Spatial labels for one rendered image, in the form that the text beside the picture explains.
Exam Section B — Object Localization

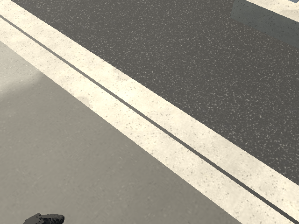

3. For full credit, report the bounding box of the robot left hand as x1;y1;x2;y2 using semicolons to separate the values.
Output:
23;213;64;224

